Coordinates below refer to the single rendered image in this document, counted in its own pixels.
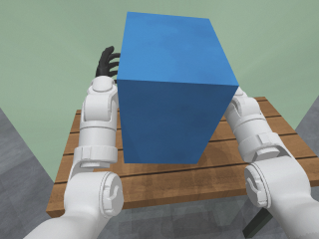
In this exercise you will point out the carton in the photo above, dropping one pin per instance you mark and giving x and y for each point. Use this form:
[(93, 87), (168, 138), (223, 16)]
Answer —
[(174, 85)]

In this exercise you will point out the robot right forearm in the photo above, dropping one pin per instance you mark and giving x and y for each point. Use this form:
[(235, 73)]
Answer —
[(256, 141)]

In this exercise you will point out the robot left forearm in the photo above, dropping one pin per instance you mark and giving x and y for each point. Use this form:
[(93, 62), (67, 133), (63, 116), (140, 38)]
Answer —
[(98, 126)]

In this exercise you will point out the left robot hand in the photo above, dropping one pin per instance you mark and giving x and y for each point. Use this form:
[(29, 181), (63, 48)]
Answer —
[(104, 66)]

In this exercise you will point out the table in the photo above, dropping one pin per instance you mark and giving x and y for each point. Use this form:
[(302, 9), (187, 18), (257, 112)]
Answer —
[(218, 173)]

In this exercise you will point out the robot left upper arm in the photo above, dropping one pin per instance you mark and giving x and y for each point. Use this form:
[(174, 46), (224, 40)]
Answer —
[(91, 199)]

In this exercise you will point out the robot right upper arm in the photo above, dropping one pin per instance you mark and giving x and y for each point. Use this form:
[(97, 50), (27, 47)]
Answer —
[(279, 185)]

